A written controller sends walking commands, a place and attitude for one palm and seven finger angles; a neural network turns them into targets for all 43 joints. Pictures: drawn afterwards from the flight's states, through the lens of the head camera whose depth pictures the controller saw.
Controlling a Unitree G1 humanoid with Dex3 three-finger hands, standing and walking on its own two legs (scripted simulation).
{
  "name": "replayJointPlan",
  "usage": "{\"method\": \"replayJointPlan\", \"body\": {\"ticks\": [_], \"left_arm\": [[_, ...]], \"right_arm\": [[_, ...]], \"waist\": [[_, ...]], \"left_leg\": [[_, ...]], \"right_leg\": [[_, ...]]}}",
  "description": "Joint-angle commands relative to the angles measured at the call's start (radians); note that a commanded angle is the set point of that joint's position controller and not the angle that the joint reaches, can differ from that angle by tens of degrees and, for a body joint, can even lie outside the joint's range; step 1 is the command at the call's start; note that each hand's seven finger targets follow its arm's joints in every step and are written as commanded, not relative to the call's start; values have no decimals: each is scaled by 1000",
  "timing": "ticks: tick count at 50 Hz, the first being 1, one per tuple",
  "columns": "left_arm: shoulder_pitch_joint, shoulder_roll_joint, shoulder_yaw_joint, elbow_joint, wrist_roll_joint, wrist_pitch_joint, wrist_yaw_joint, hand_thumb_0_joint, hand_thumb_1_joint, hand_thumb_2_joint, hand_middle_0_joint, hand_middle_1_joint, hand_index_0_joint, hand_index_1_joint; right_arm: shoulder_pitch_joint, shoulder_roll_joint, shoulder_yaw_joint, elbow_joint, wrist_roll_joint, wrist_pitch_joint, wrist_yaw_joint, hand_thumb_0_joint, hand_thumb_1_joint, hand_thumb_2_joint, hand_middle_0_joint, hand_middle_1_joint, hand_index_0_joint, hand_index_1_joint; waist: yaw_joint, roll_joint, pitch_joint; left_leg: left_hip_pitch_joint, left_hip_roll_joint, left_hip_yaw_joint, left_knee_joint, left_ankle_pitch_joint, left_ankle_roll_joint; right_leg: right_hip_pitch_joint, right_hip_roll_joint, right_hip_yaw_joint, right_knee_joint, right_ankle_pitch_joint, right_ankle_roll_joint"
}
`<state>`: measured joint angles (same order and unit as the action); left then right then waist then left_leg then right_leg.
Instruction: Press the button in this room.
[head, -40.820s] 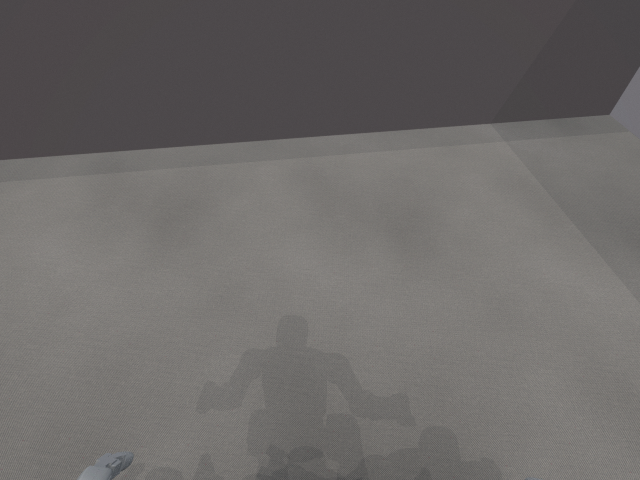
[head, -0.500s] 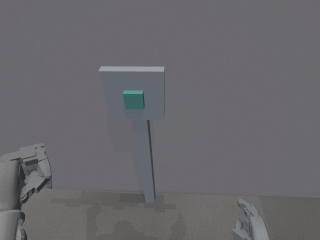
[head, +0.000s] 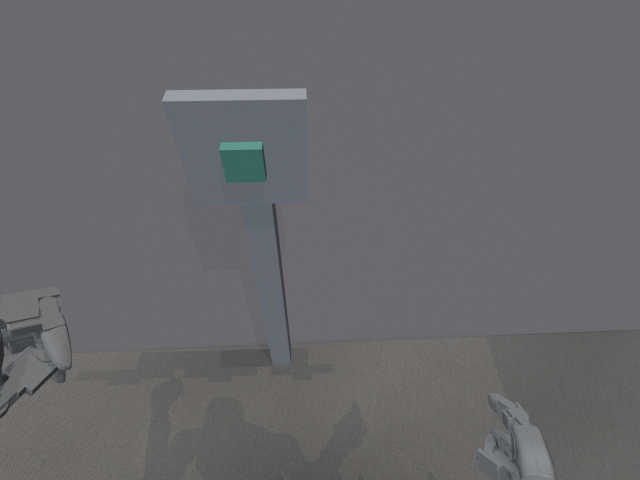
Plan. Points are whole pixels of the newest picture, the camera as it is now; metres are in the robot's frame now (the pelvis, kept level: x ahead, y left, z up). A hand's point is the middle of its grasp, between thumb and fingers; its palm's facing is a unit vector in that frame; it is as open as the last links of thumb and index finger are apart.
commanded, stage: step back with the hand held close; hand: left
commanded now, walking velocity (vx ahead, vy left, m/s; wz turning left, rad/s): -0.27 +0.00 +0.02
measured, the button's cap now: (244, 161) +0.53 +0.15 +0.10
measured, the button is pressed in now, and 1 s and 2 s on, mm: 0 0 0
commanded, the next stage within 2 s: stop stepping back and stand still in 0.56 s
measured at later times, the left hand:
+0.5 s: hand out of the picture +0.08 +0.28 +0.17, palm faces +0.44 -0.78 -0.44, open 3.1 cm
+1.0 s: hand out of the picture -0.04 +0.29 +0.17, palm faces +0.43 -0.83 -0.37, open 3.1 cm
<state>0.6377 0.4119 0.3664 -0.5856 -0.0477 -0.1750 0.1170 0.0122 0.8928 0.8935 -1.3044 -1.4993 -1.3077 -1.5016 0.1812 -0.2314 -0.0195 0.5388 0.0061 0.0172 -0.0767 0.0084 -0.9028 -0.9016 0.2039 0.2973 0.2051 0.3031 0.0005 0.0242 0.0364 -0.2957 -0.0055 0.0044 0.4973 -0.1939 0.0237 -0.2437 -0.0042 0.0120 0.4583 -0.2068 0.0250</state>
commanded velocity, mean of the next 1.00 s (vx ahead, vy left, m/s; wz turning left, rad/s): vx -0.11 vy -0.02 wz -0.01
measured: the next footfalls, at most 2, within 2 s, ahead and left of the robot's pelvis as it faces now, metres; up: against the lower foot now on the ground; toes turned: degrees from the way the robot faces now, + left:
right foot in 0.66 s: -0.22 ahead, -0.10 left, +0.00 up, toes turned +2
left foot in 0.84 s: -0.12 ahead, +0.11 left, +0.00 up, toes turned +4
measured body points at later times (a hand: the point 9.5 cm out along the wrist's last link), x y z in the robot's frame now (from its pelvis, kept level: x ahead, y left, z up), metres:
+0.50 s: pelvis -0.11 +0.02 -0.02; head -0.11 +0.05 +0.43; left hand +0.05 +0.32 +0.20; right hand +0.05 -0.21 -0.09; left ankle +0.04 +0.10 -0.74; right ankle -0.08 -0.13 -0.69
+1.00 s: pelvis -0.25 +0.04 +0.00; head -0.25 +0.07 +0.45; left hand -0.07 +0.33 +0.19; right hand -0.07 -0.18 -0.06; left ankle -0.16 +0.11 -0.74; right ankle -0.26 -0.08 -0.70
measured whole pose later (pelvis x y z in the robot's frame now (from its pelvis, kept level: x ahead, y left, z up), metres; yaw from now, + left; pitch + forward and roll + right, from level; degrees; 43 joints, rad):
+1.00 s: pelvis -0.25 +0.04 +0.00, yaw +1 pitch -2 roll -1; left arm 0.53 0.38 0.37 -0.54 -0.03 -0.17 0.17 0.01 0.89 0.89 -1.31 -1.50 -1.31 -1.50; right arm 0.19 -0.17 0.02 0.61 -0.02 -0.13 -0.06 0.01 -0.90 -0.90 0.21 0.30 0.21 0.30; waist -0.02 -0.04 0.00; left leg -0.32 -0.02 0.06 0.46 -0.12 0.06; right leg -0.31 0.03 0.00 0.80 -0.46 -0.01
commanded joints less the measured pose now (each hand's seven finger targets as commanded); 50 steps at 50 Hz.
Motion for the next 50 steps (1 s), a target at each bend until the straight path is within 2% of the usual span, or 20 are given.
{"method": "replayJointPlan", "body": {"ticks": [1, 8, 13, 16, 19, 21, 25, 30, 31, 33, 34, 35, 37, 40, 42, 43, 44, 46, 48, 50], "left_arm": [[37, 117, 129, -168, -3, -73, 34, 0, 900, 900, -1300, -1500, -1300, -1500], [-37, 104, 110, -156, 30, -105, 49, 0, 900, 900, -1300, -1500, -1300, -1500], [-105, 122, 106, -205, 41, -127, 74, 0, 900, 900, -1300, -1500, -1300, -1500], [-120, 132, 105, -231, 35, -134, 88, 0, 900, 900, -1300, -1500, -1300, -1500], [-78, 136, 133, -212, 31, -136, 93, 0, 900, 900, -1300, -1500, -1300, -1500], [-96, 128, 156, -237, 49, -139, 85, 0, 900, 900, -1300, -1500, -1300, -1500], [-70, 126, 151, -193, 34, -145, 75, 0, 900, 900, -1300, -1500, -1300, -1500], [-18, 133, 126, -236, -12, -131, 59, 0, 900, 900, -1300, -1500, -1300, -1500], [-34, 153, 135, -250, -14, -140, 50, 0, 900, 900, -1300, -1500, -1300, -1500], [-105, 204, 147, -281, -1, -153, 59, 0, 900, 900, -1300, -1500, -1300, -1500], [-138, 233, 187, -306, -6, -159, 80, 0, 900, 900, -1300, -1500, -1300, -1500], [-99, 193, 162, -227, -6, -137, 79, 0, 900, 900, -1300, -1500, -1300, -1500], [-120, 145, 117, -225, 12, -99, 51, 0, 900, 900, -1300, -1500, -1300, -1500], [-116, 113, 107, -147, 11, -77, 55, 0, 900, 900, -1300, -1500, -1300, -1500], [-151, 85, 75, -153, 16, -80, 67, 0, 900, 900, -1300, -1500, -1300, -1500], [-189, 90, 62, -168, 22, -81, 73, 0, 900, 900, -1300, -1500, -1300, -1500], [-178, 111, 74, -149, 22, -81, 74, 0, 900, 900, -1300, -1500, -1300, -1500], [-187, 154, 108, -245, 12, -91, 73, 0, 900, 900, -1300, -1500, -1300, -1500], [-95, 120, 99, -259, 20, -83, 76, 0, 900, 900, -1300, -1500, -1300, -1500], [9, 106, 94, -275, 22, -66, 74, 0, 900, 900, -1300, -1500, -1300, -1500]], "right_arm": [[-91, -105, -37, -170, 3, -57, -12, 0, -900, -900, 200, 300, 200, 300], [-71, -120, -36, -166, -1, -94, -17, 0, -900, -900, 200, 300, 200, 300], [-38, -113, -31, -142, -11, -119, -24, 0, -900, -900, 200, 300, 200, 300], [-26, -106, -25, -121, -16, -125, -26, 0, -900, -900, 200, 300, 200, 300], [-41, -117, -24, -127, -16, -139, -36, 0, -900, -900, 200, 300, 200, 300], [-63, -123, -32, -144, -19, -155, -35, 0, -900, -900, 200, 300, 200, 300], [-70, -101, -53, -110, -23, -168, -3, 0, -900, -900, 200, 300, 200, 300], [-86, -68, -29, -77, -23, -175, 27, 0, -900, -900, 200, 300, 200, 300], [-74, -64, -30, -62, -25, -173, 29, 0, -900, -900, 200, 300, 200, 300], [-89, -52, -27, -32, -11, -149, 26, 0, -900, -900, 200, 300, 200, 300], [-94, -66, -22, -21, -28, -155, 19, 0, -900, -900, 200, 300, 200, 300], [-59, -59, -12, -25, -25, -161, 17, 0, -900, -900, 200, 300, 200, 300], [-81, -62, -16, -77, 1, -154, 6, 0, -900, -900, 200, 300, 200, 300], [-67, -69, -3, -60, -3, -167, -20, 0, -900, -900, 200, 300, 200, 300], [-33, -107, -15, -63, -2, -188, -21, 0, -900, -900, 200, 300, 200, 300], [-25, -114, -16, -72, -1, -193, -16, 0, -900, -900, 200, 300, 200, 300], [-24, -110, -20, -88, 2, -199, -14, 0, -900, -900, 200, 300, 200, 300], [-48, -79, -12, -67, -25, -205, -13, 0, -900, -900, 200, 300, 200, 300], [-70, -78, -13, -83, -24, -197, 4, 0, -900, -900, 200, 300, 200, 300], [-85, -84, -15, -100, -20, -187, 14, 0, -900, -900, 200, 300, 200, 300]], "waist": [[11, 45, -184], [-4, 10, -65], [-17, -42, -61], [-29, -35, -95], [-18, 107, -93], [-1, 298, -124], [3, 143, -133], [12, 222, -171], [10, 142, -173], [17, -229, -115], [20, -182, -115], [14, -156, -186], [-15, -214, -144], [-21, -34, -97], [-15, 169, -115], [-13, 199, -121], [-8, 125, -121], [-19, 171, -141], [-5, 125, -122], [7, 182, -135]], "left_leg": [[-23, 101, -66, -89, 225, 15], [-263, 91, -101, -114, -338, 41], [-91, 35, -72, 70, -307, 7], [29, 29, -71, 109, -224, -8], [-151, 127, -216, -133, -424, 24], [-497, 303, -425, -415, -662, 116], [-340, 278, -295, -324, -427, 111], [-162, 196, -144, -306, -320, -22], [-73, 156, -88, -193, -223, -59], [4, 4, -2, 427, -154, -92], [-135, -31, -7, 609, -256, -88], [-231, -17, -41, 655, -228, -73], [-203, 37, -32, 448, -92, -43], [67, 14, 26, 29, 29, -14], [191, 150, -139, -127, 139, 21], [198, 243, -270, -164, 151, 53], [213, 293, -361, -197, 139, 85], [129, 307, -471, -370, -232, 11], [-18, 265, -332, -422, -446, 0], [-111, 209, -196, -433, -485, -24]], "right_leg": [[94, -25, 3, 27, 218, -7], [42, -33, 69, -37, -168, -17], [-225, -96, 122, -150, -374, -58], [-318, -114, 89, -133, -323, -65], [-165, -11, 17, 42, -312, -23], [160, 101, -26, 511, -178, 5], [9, 98, -6, 645, -276, -17], [70, 96, -107, 71, -376, -65], [20, 42, -52, -133, -341, -82], [-316, -338, 416, -341, -168, -191], [-256, -386, 361, -283, 159, -217], [-114, -361, 218, -171, 308, -213], [5, -236, 133, -33, 496, -165], [-75, -149, 44, 6, 219, -99], [-120, -42, 19, 153, -28, -37], [-150, -7, 5, 206, -190, -21], [-190, 16, 3, 253, -251, -15], [-173, 19, 42, 433, -307, -23], [-60, 25, -6, 407, -245, -39], [49, 62, -94, 346, -236, -45]]}}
